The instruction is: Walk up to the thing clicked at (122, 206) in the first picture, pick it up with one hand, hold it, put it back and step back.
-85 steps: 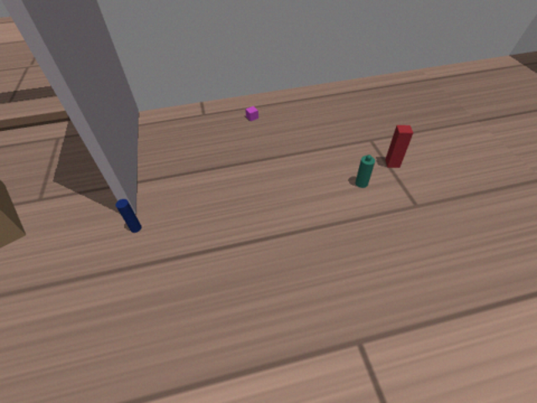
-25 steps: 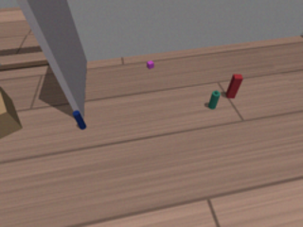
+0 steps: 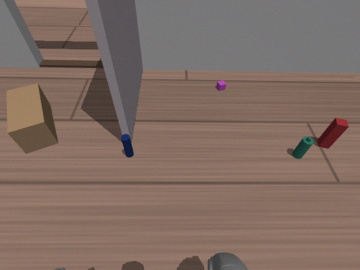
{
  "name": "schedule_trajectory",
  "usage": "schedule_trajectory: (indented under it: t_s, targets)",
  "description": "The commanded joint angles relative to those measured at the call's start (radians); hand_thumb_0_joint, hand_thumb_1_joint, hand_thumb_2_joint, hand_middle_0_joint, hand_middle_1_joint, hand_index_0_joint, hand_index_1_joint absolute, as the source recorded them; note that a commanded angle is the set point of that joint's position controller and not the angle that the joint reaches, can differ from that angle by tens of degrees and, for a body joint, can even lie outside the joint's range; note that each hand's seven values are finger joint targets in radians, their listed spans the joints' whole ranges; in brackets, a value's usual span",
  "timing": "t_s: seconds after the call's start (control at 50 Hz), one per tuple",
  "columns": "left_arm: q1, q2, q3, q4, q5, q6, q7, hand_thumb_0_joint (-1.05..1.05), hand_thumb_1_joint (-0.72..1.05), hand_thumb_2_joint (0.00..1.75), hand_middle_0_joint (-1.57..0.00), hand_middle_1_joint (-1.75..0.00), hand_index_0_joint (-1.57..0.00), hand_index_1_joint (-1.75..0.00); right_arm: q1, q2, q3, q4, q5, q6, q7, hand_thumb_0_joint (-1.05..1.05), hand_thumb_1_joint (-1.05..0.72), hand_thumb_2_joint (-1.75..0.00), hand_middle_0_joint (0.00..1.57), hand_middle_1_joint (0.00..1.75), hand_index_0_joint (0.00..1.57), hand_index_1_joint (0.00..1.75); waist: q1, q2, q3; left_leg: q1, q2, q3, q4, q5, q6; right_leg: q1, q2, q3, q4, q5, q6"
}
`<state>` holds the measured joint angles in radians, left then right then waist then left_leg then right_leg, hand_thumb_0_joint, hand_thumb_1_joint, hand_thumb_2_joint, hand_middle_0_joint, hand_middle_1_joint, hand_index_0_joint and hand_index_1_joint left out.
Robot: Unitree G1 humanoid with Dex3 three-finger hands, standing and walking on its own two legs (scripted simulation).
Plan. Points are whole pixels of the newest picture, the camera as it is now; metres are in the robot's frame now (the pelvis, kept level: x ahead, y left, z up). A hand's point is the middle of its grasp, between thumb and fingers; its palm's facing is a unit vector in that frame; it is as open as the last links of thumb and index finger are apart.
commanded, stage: walk up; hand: left
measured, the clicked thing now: (127, 146) +0.93 +0.30 -0.68
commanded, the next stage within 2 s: none
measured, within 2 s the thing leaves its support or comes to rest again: neither
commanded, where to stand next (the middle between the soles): +0.64 +0.03 m, yaw +9 degrees
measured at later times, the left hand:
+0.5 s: hand (85, 250) +0.20 +0.24 -0.11, palm faces +0.12 -0.91 -0.40, open 7.3 cm
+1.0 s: hand (86, 177) +0.41 +0.29 -0.14, palm faces +0.14 -0.94 -0.32, open 7.3 cm
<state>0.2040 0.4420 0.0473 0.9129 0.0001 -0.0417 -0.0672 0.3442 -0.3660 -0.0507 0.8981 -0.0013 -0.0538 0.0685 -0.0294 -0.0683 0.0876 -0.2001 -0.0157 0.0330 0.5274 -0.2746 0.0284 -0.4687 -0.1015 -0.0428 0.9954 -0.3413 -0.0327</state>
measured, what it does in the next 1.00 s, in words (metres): walks ahead: right foot, then left foot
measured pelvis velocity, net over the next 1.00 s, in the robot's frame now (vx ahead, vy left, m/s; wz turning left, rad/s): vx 0.41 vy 0.01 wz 0.18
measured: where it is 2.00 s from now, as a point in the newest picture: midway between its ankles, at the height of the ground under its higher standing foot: (175, 204)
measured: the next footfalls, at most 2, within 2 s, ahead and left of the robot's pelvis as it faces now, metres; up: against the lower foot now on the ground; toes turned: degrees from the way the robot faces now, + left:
right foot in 0.20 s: +0.26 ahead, -0.14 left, +0.00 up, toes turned -3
left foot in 0.68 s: +0.42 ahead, +0.13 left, +0.00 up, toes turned +13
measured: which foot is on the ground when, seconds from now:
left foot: down 0.00-0.24, up 0.26-0.66, down 0.68-1.00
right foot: up 0.00-0.18, down 0.20-0.72, up 0.74-1.00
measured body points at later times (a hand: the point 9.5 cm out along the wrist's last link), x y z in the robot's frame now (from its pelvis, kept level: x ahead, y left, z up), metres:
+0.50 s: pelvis +0.21 -0.04 +0.01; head +0.23 -0.06 +0.46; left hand +0.19 +0.29 -0.09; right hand +0.35 -0.35 -0.10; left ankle +0.27 +0.14 -0.67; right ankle +0.22 -0.14 -0.73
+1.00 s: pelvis +0.41 +0.01 +0.00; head +0.42 +0.04 +0.45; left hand +0.41 +0.34 -0.12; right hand +0.54 -0.28 -0.08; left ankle +0.38 +0.12 -0.73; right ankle +0.52 -0.14 -0.68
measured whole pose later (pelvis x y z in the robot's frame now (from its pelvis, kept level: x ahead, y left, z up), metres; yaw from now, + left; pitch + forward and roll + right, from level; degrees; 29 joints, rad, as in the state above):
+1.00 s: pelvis +0.41 +0.01 +0.00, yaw +10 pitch -4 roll +1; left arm 0.31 0.43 0.06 0.83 0.00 -0.03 -0.06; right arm 0.32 -0.38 -0.03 0.79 0.00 -0.10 0.04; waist 0.01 -0.07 0.09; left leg -0.14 -0.01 0.05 0.48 -0.28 0.03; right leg -0.51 -0.13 0.02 0.91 -0.25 -0.01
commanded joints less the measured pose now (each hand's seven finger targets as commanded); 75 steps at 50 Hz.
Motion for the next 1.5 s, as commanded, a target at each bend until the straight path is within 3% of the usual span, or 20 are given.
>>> schedule_trajectory:
  t_s: [0.0, 0.12, 0.18, 0.22, 0.24, 0.34, 0.46, 0.56, 0.64, 0.66, 0.7, 0.72, 0.82, 0.96, 1.12, 1.16, 1.18, 1.3, 1.42, 1.48]
  targets:
    - [-0.006, 0.186, 0.066, -0.088, 0.012, -0.021, 0.001, 0.00, 0.90, 0.90, -0.20, -0.30, -0.20, -0.30, 0.010, -0.315, -0.091, -0.109, -0.004, -0.041, -0.033, 0.00, -0.90, -0.90, 0.20, 0.30, 0.20, 0.30, 0.015, 0.190, -0.003, 0.009, 0.264, -0.279, -0.269, 0.029, 0.223, -0.047, -0.041, 0.044, -0.193, 0.052, 0.021]
    - [-0.019, 0.154, 0.080, -0.115, 0.013, -0.042, -0.006, 0.00, 0.90, 0.90, -0.20, -0.30, -0.20, -0.30, -0.006, -0.301, -0.080, -0.145, -0.001, -0.042, -0.034, 0.00, -0.90, -0.90, 0.20, 0.30, 0.20, 0.30, 0.036, 0.167, -0.006, -0.071, 0.229, -0.210, -0.170, 0.153, 0.170, 0.142, 0.033, -0.012, -0.374, 0.183, 0.002]
    - [0.206, 0.201, 0.115, -0.056, 0.018, -0.057, 0.014, 0.00, 0.90, 0.90, -0.20, -0.30, -0.20, -0.30, 0.004, -0.238, -0.056, -0.165, -0.001, -0.037, -0.038, 0.00, -0.90, -0.90, 0.20, 0.30, 0.20, 0.30, 0.148, 0.004, -0.132, -0.210, 0.122, -0.114, 0.229, 0.244, 0.099, 0.533, 0.061, -0.004, -0.472, 0.128, -0.031]
    - [0.275, 0.311, 0.132, -0.071, 0.019, -0.072, 0.030, 0.00, 0.90, 0.90, -0.20, -0.30, -0.20, -0.30, 0.082, -0.197, -0.040, -0.170, 0.008, -0.029, -0.044, 0.00, -0.90, -0.90, 0.20, 0.30, 0.20, 0.30, 0.137, -0.182, -0.152, -0.480, -0.069, -0.064, 0.645, -0.219, 0.024, 0.622, -0.347, 0.659, -0.789, -0.256, -0.144]
    - [0.180, 0.326, 0.126, -0.100, 0.009, -0.070, 0.031, 0.00, 0.90, 0.90, -0.20, -0.30, -0.20, -0.30, 0.068, -0.272, -0.054, -0.145, -0.005, -0.024, -0.053, 0.00, -0.90, -0.90, 0.20, 0.30, 0.20, 0.30, 0.109, -0.123, -0.128, -0.480, 0.000, -0.113, 0.723, -0.233, 0.024, 0.546, -0.406, 0.776, -0.796, -0.272, -0.242]
    - [0.069, 0.207, 0.089, -0.117, 0.005, -0.075, 0.032, 0.00, 0.90, 0.90, -0.20, -0.30, -0.20, -0.30, 0.074, -0.232, -0.056, -0.087, 0.004, -0.008, -0.023, 0.00, -0.90, -0.90, 0.20, 0.30, 0.20, 0.30, 0.030, -0.072, 0.031, -0.318, 0.070, -0.135, 0.558, 0.007, 0.012, 0.200, -0.147, 0.183, -0.806, -0.065, -0.119]
    - [0.134, 0.232, 0.099, -0.146, 0.019, -0.083, 0.031, 0.00, 0.90, 0.90, -0.20, -0.30, -0.20, -0.30, -0.059, -0.222, -0.067, -0.136, -0.008, 0.000, 0.002, 0.00, -0.90, -0.90, 0.20, 0.30, 0.20, 0.30, 0.077, -0.055, 0.026, -0.379, 0.084, -0.098, 0.296, 0.081, -0.041, 0.292, -0.177, 0.094, -0.821, -0.043, -0.163]
    - [0.215, 0.232, 0.097, -0.144, 0.016, -0.070, 0.031, 0.00, 0.90, 0.90, -0.20, -0.30, -0.20, -0.30, -0.172, -0.195, -0.059, -0.178, -0.013, -0.016, 0.006, 0.00, -0.90, -0.90, 0.20, 0.30, 0.20, 0.30, 0.118, -0.035, -0.039, -0.290, 0.080, -0.003, 0.094, 0.108, -0.017, 0.413, -0.174, 0.005, -0.656, 0.345, -0.149]
    - [0.148, 0.242, 0.087, -0.175, 0.009, -0.048, 0.040, 0.00, 0.90, 0.90, -0.20, -0.30, -0.20, -0.30, -0.032, -0.228, -0.076, -0.136, -0.021, -0.024, -0.002, 0.00, -0.90, -0.90, 0.20, 0.30, 0.20, 0.30, 0.011, 0.044, -0.107, 0.001, 0.034, 0.034, -0.019, 0.130, 0.034, 0.308, -0.164, -0.039, -0.426, 0.435, -0.126]
    - [0.195, 0.184, 0.063, -0.179, 0.004, -0.043, 0.043, 0.00, 0.90, 0.90, -0.20, -0.30, -0.20, -0.30, 0.092, -0.283, -0.096, -0.097, -0.033, -0.032, -0.014, 0.00, -0.90, -0.90, 0.20, 0.30, 0.20, 0.30, -0.037, 0.177, -0.193, 0.200, 0.036, -0.035, -0.044, 0.065, 0.075, 0.216, -0.096, -0.080, -0.168, 0.422, -0.089]
    - [0.290, 0.119, 0.043, -0.170, -0.010, -0.027, 0.043, 0.00, 0.90, 0.90, -0.20, -0.30, -0.20, -0.30, 0.125, -0.402, -0.125, -0.144, -0.026, -0.038, -0.042, 0.00, -0.90, -0.90, 0.20, 0.30, 0.20, 0.30, -0.029, 0.332, -0.251, 0.422, 0.410, -0.713, -0.190, -0.103, 0.218, -0.188, 0.116, -0.033, 0.160, -0.191, -0.014]
    - [0.231, 0.218, 0.061, -0.152, 0.002, -0.017, 0.055, 0.00, 0.90, 0.90, -0.20, -0.30, -0.20, -0.30, 0.103, -0.405, -0.133, -0.144, 0.010, -0.035, -0.040, 0.00, -0.90, -0.90, 0.20, 0.30, 0.20, 0.30, -0.046, 0.246, -0.215, 0.338, 0.436, -0.725, -0.206, -0.091, 0.266, -0.179, 0.037, 0.063, 0.222, -0.200, -0.030]
    - [0.251, 0.168, 0.057, -0.111, -0.008, -0.009, 0.034, 0.00, 0.90, 0.90, -0.20, -0.30, -0.20, -0.30, 0.002, -0.284, -0.073, -0.152, 0.019, -0.052, -0.052, 0.00, -0.90, -0.90, 0.20, 0.30, 0.20, 0.30, 0.038, 0.173, -0.020, 0.017, 0.260, -0.227, -0.209, 0.366, 0.140, -0.038, -0.009, 0.107, 0.094, 0.012, -0.006]
    - [0.122, 0.143, 0.060, -0.145, 0.009, -0.010, 0.004, 0.00, 0.90, 0.90, -0.20, -0.30, -0.20, -0.30, -0.008, -0.301, -0.083, -0.181, 0.003, -0.061, -0.048, 0.00, -0.90, -0.90, 0.20, 0.30, 0.20, 0.30, 0.014, 0.236, 0.031, -0.036, 0.240, -0.138, -0.265, 0.191, 0.200, -0.039, -0.036, 0.036, -0.168, 0.127, 0.034]
    - [0.255, 0.193, 0.096, -0.076, 0.018, -0.057, 0.020, 0.00, 0.90, 0.90, -0.20, -0.30, -0.20, -0.30, -0.003, -0.239, -0.057, -0.202, 0.000, -0.032, -0.045, 0.00, -0.90, -0.90, 0.20, 0.30, 0.20, 0.30, 0.109, 0.003, -0.152, -0.102, 0.152, -0.051, 0.205, 0.205, 0.110, 0.448, 0.055, -0.001, -0.529, 0.156, -0.015]
    - [0.279, 0.305, 0.117, -0.105, 0.020, -0.070, 0.045, 0.00, 0.90, 0.90, -0.20, -0.30, -0.20, -0.30, 0.108, -0.145, -0.018, -0.195, 0.004, -0.023, -0.049, 0.00, -0.90, -0.90, 0.20, 0.30, 0.20, 0.30, 0.091, -0.241, -0.172, -0.397, -0.027, -0.003, 0.560, -0.242, 0.014, 0.577, -0.318, 0.591, -0.709, 0.023, -0.118]
    - [0.231, 0.326, 0.116, -0.107, 0.009, -0.059, 0.043, 0.00, 0.90, 0.90, -0.20, -0.30, -0.20, -0.30, 0.056, -0.259, -0.047, -0.171, -0.005, -0.011, -0.064, 0.00, -0.90, -0.90, 0.20, 0.30, 0.20, 0.30, 0.100, -0.175, -0.128, -0.421, 0.018, -0.038, 0.627, -0.285, 0.016, 0.506, -0.371, 0.679, -0.706, 0.029, -0.238]
    - [0.118, 0.205, 0.063, -0.133, 0.003, -0.053, 0.059, 0.00, 0.90, 0.90, -0.20, -0.30, -0.20, -0.30, 0.075, -0.215, -0.048, -0.090, -0.001, 0.019, -0.049, 0.00, -0.90, -0.90, 0.20, 0.30, 0.20, 0.30, 0.032, -0.093, -0.039, -0.264, 0.057, -0.062, 0.529, -0.072, -0.008, 0.217, -0.127, 0.162, -0.664, 0.318, -0.147]
    - [0.082, 0.190, 0.045, -0.131, 0.008, -0.036, 0.076, 0.00, 0.90, 0.90, -0.20, -0.30, -0.20, -0.30, -0.028, -0.170, -0.032, -0.066, -0.005, 0.027, -0.063, 0.00, -0.90, -0.90, 0.20, 0.30, 0.20, 0.30, 0.048, -0.115, -0.077, -0.159, 0.062, -0.025, 0.233, 0.000, -0.039, 0.219, -0.148, 0.079, -0.546, 0.690, -0.158]
    - [0.039, 0.208, 0.041, -0.132, -0.005, -0.018, 0.081, 0.00, 0.90, 0.90, -0.20, -0.30, -0.20, -0.30, -0.036, -0.182, -0.040, -0.048, -0.005, 0.029, -0.072, 0.00, -0.90, -0.90, 0.20, 0.30, 0.20, 0.30, 0.029, -0.097, -0.114, -0.056, 0.043, -0.008, 0.159, 0.070, -0.011, 0.174, -0.174, 0.117, -0.476, 0.635, -0.151]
